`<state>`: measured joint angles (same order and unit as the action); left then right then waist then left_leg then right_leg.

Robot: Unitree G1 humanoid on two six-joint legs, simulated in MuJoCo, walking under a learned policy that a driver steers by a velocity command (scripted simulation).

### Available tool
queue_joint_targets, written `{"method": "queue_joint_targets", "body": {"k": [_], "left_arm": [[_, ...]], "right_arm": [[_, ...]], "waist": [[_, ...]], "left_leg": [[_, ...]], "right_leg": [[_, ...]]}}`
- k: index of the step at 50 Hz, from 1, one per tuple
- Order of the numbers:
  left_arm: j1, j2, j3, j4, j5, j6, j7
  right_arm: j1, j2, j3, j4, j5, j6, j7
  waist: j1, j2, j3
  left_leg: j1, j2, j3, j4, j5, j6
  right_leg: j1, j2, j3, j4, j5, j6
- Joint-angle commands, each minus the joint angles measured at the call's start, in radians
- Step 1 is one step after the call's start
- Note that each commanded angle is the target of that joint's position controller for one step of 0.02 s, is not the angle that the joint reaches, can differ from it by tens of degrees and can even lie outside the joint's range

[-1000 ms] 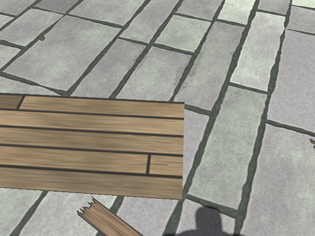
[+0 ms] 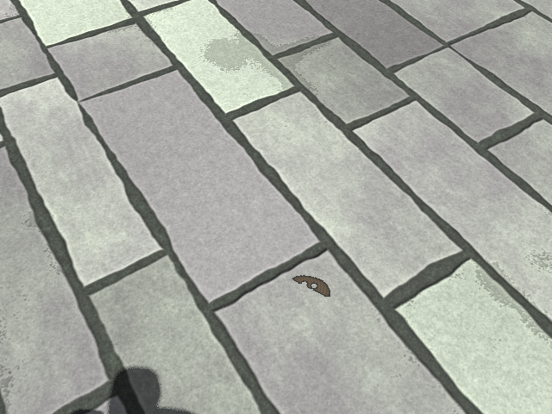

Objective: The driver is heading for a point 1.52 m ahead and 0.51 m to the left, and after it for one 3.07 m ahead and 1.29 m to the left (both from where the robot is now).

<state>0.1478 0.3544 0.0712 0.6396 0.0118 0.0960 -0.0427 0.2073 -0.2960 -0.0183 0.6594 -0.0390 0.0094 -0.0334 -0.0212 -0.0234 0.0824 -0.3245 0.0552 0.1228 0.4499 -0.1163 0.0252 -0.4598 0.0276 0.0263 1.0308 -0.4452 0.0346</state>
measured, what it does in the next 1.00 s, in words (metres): steps on the spot, turning left: right foot, then left foot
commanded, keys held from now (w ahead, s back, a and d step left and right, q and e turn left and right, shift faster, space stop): q+shift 0.82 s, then shift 0.02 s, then e+shift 0.16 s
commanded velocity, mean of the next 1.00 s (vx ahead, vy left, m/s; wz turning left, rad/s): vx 0.01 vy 0.00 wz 0.53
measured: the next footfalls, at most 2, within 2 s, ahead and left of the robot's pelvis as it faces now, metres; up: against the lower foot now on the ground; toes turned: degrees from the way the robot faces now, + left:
right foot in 0.12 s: +0.04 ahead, -0.11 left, +0.00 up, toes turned +2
left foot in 0.50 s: -0.02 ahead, +0.09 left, +0.00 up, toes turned +21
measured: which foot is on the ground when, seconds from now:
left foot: down 0.00-0.12, up 0.14-0.48, down 0.50-1.00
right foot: up 0.00-0.10, down 0.12-0.50, up 0.52-0.98, down 1.00-1.00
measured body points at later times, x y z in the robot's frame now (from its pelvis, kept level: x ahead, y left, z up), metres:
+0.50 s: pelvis -0.02 +0.00 -0.01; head +0.01 +0.02 +0.44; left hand +0.07 +0.29 -0.12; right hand +0.16 -0.25 -0.11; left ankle -0.06 +0.08 -0.74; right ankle +0.00 -0.11 -0.74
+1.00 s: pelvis +0.00 +0.00 +0.00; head +0.02 +0.01 +0.45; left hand -0.07 +0.30 -0.11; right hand +0.28 -0.14 -0.11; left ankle -0.06 +0.08 -0.74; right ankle +0.09 -0.07 -0.74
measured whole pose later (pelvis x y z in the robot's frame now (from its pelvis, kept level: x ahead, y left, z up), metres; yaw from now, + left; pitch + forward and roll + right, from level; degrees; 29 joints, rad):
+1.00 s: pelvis +0.00 +0.00 +0.00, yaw +38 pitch +1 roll +1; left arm 0.19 0.30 0.03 0.71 0.01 0.03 0.02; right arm 0.21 -0.30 -0.06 0.66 -0.02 0.06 0.00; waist 0.00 0.00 0.04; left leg -0.25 -0.18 -0.24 0.53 -0.27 0.05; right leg -0.32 0.02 0.03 0.55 -0.26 0.00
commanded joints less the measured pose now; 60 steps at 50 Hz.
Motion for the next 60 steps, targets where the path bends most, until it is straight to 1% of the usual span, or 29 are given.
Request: {"method": "queue_joint_targets", "body": {"k": [1,3,5,6,7,8,9,11,13,18,23,24,25,26,27,28,30,33,35,42,47,49,50,51,52,53,54,57,60], "left_arm": [[0.060,0.016,-0.010,-0.058,-0.003,-0.008,0.000],[0.092,0.002,-0.023,-0.034,-0.001,-0.016,0.009],[0.165,-0.016,-0.040,0.018,0.015,-0.033,0.021],[0.171,0.037,-0.040,0.011,0.034,-0.043,0.031],[0.042,0.166,-0.007,-0.030,0.029,-0.043,0.045],[0.010,0.135,-0.003,-0.027,0.041,-0.050,0.056],[-0.043,0.094,-0.018,-0.025,0.038,-0.057,0.064],[-0.085,0.034,-0.033,-0.036,0.017,-0.066,0.081],[-0.051,0.000,-0.038,-0.037,0.007,-0.069,0.089],[0.020,0.015,-0.018,-0.013,0.020,-0.071,0.092],[0.016,0.064,0.012,-0.001,0.014,-0.081,0.067],[0.008,0.068,0.016,0.002,0.005,-0.081,0.062],[0.036,0.062,0.020,0.014,0.001,-0.082,0.057],[0.061,0.012,0.010,-0.011,0.008,-0.077,0.051],[-0.087,-0.022,-0.009,-0.097,0.018,-0.060,0.059],[-0.093,0.001,-0.009,-0.086,0.024,-0.054,0.062],[-0.059,0.014,-0.005,-0.050,0.006,-0.068,0.059],[-0.002,0.035,0.000,-0.019,0.027,-0.065,0.054],[-0.003,0.024,-0.006,-0.020,0.019,-0.059,0.053],[-0.048,0.041,-0.014,-0.033,0.013,-0.067,0.060],[0.022,0.031,-0.022,0.001,-0.006,-0.073,0.066],[0.068,-0.027,-0.041,0.025,-0.002,-0.077,0.061],[0.032,-0.029,-0.050,0.023,0.009,-0.085,0.065],[0.009,0.059,-0.040,0.003,0.022,-0.093,0.068],[0.005,0.120,-0.024,0.016,0.014,-0.089,0.054],[0.030,0.124,-0.011,0.027,0.006,-0.087,0.039],[0.065,0.136,0.000,0.042,0.000,-0.084,0.033],[0.086,0.142,0.026,0.054,-0.009,-0.073,0.038],[0.084,0.113,0.040,0.046,-0.010,-0.064,0.032]], "right_arm": [[0.007,-0.150,-0.047,-0.038,-0.002,-0.009,0.017],[0.013,-0.148,-0.045,-0.021,0.007,0.004,0.032],[0.061,-0.100,-0.029,0.010,0.025,0.013,0.051],[0.118,-0.014,-0.012,0.001,0.021,0.007,0.072],[0.114,-0.021,-0.018,-0.024,0.027,0.016,0.058],[0.051,-0.111,-0.045,-0.016,0.036,0.031,0.054],[0.069,-0.131,-0.065,-0.005,0.047,0.038,0.058],[0.151,-0.141,-0.085,0.039,0.030,0.045,0.053],[0.158,-0.112,-0.084,0.046,0.024,0.045,0.054],[0.061,-0.045,-0.065,-0.018,0.032,0.066,0.076],[0.066,-0.050,-0.070,-0.057,0.042,0.062,0.085],[0.091,-0.046,-0.071,-0.054,0.037,0.056,0.082],[0.129,-0.074,-0.080,-0.040,0.024,0.044,0.072],[0.167,-0.211,-0.110,-0.044,0.012,0.028,0.057],[0.239,-0.309,-0.141,-0.039,0.025,0.026,0.059],[0.247,-0.265,-0.136,-0.039,0.036,0.029,0.056],[0.090,-0.197,-0.112,-0.065,0.035,0.047,0.039],[0.029,-0.169,-0.101,-0.083,0.045,0.049,0.035],[0.054,-0.189,-0.109,-0.073,0.042,0.046,0.038],[0.065,-0.220,-0.120,-0.077,0.023,0.050,0.039],[0.020,-0.138,-0.077,-0.064,0.011,0.044,0.036],[-0.018,-0.077,-0.042,-0.048,0.025,0.042,0.024],[0.028,-0.049,-0.027,-0.028,0.015,0.035,0.018],[0.102,-0.047,-0.030,-0.019,-0.002,0.032,0.015],[0.085,-0.119,-0.050,-0.023,0.014,0.043,0.007],[0.043,-0.155,-0.058,-0.018,0.010,0.043,0.001],[0.001,-0.154,-0.060,-0.023,0.015,0.037,0.004],[-0.017,-0.108,-0.051,-0.025,0.019,0.032,0.020],[-0.045,-0.077,-0.041,-0.031,0.023,0.031,0.013]], "waist": [[0.022,0.216,-0.173],[0.033,0.221,-0.163],[0.063,0.146,-0.141],[0.039,-0.085,-0.166],[0.019,-0.242,-0.076],[0.052,-0.178,-0.031],[0.008,-0.180,-0.001],[-0.028,-0.165,-0.027],[-0.009,-0.108,-0.079],[0.050,-0.131,-0.100],[0.031,-0.139,-0.127],[0.001,-0.106,-0.133],[-0.026,-0.013,-0.142],[-0.022,0.257,-0.130],[-0.079,0.360,-0.111],[-0.082,0.188,-0.125],[-0.009,0.113,-0.066],[0.015,0.111,-0.119],[0.006,0.092,-0.126],[-0.025,0.139,-0.120],[-0.011,0.167,-0.156],[0.038,0.130,-0.151],[0.012,0.067,-0.138],[-0.033,-0.124,-0.134],[-0.039,-0.179,-0.098],[-0.009,-0.161,-0.060],[0.017,-0.160,-0.056],[0.014,-0.117,-0.084],[0.024,-0.111,-0.122]], "left_leg": [[0.041,0.207,-0.195,-0.153,0.060,0.175],[0.028,0.192,-0.208,-0.131,0.073,0.164],[-0.111,0.131,-0.186,-0.093,0.001,0.063],[-0.183,0.038,-0.115,0.080,-0.258,-0.014],[-0.164,-0.069,-0.089,0.189,-0.428,-0.045],[-0.082,-0.050,-0.160,0.367,-0.395,-0.040],[-0.120,-0.081,-0.147,0.496,-0.357,-0.032],[-0.164,-0.076,-0.123,0.625,-0.306,-0.040],[-0.206,-0.064,-0.106,0.674,-0.314,-0.061],[-0.175,-0.028,-0.073,0.443,-0.330,-0.063],[-0.015,-0.052,-0.008,0.223,-0.318,-0.014],[0.059,-0.064,-0.002,0.113,-0.228,0.000],[0.160,-0.054,-0.085,-0.019,-0.093,0.021],[0.292,0.177,-0.450,-0.123,0.189,0.086],[0.283,0.317,-0.703,-0.104,0.540,0.267],[0.332,0.293,-0.621,-0.093,0.486,0.294],[0.247,0.166,-0.488,-0.106,0.287,0.229],[0.228,0.090,-0.442,-0.090,0.338,0.192],[0.233,0.076,-0.467,-0.086,0.286,0.189],[0.198,0.057,-0.628,-0.070,0.101,0.193],[0.111,0.062,-0.569,-0.023,0.329,0.156],[0.037,0.041,-0.539,-0.023,0.174,0.104],[0.011,0.004,-0.497,-0.010,0.012,0.056],[-0.011,-0.088,-0.371,0.151,-0.241,0.018],[0.007,-0.157,-0.261,0.118,-0.355,0.001],[-0.010,-0.141,-0.237,0.174,-0.359,-0.007],[-0.050,-0.156,-0.222,0.238,-0.360,-0.013],[-0.133,-0.150,-0.219,0.418,-0.351,-0.049],[-0.151,-0.149,-0.204,0.420,-0.334,-0.070]], "right_leg": [[0.165,0.022,-0.025,-0.185,-0.049,-0.037],[0.247,0.039,-0.047,-0.383,0.004,-0.063],[0.477,0.001,-0.012,-0.718,0.229,-0.099],[0.540,-0.265,0.279,-0.842,0.098,-0.127],[0.227,-0.427,0.359,-0.841,0.141,-0.231],[0.114,-0.373,0.258,-0.820,0.162,-0.255],[0.113,-0.322,0.177,-0.810,0.256,-0.245],[0.204,-0.264,0.048,-0.761,0.482,-0.216],[0.327,-0.276,0.002,-0.705,0.665,-0.231],[0.424,-0.326,-0.033,-0.655,0.618,-0.229],[0.370,-0.364,-0.081,-0.557,0.633,-0.185],[0.325,-0.353,-0.123,-0.491,0.580,-0.146],[0.236,-0.312,-0.175,-0.364,0.423,-0.078],[-0.020,-0.190,-0.250,-0.086,0.022,0.000],[-0.221,-0.019,-0.099,0.067,-0.259,0.028],[-0.256,-0.057,-0.006,0.158,-0.215,0.027],[-0.235,-0.084,0.030,0.113,-0.013,0.016],[-0.165,-0.054,0.017,0.086,0.085,0.030],[-0.165,-0.042,0.023,0.021,0.095,0.035],[-0.126,0.006,0.062,-0.178,0.105,0.016],[0.130,-0.009,-0.004,-0.317,0.085,-0.027],[0.328,-0.031,-0.001,-0.596,0.239,-0.054],[0.389,-0.072,0.114,-0.708,0.296,-0.068],[0.388,-0.259,0.371,-0.777,0.366,-0.103],[0.260,-0.327,0.500,-0.777,0.438,-0.221],[0.256,-0.296,0.521,-0.780,0.402,-0.240],[0.279,-0.262,0.503,-0.771,0.373,-0.232],[0.324,-0.178,0.443,-0.734,0.401,-0.209],[0.340,-0.129,0.433,-0.718,0.396,-0.211]]}}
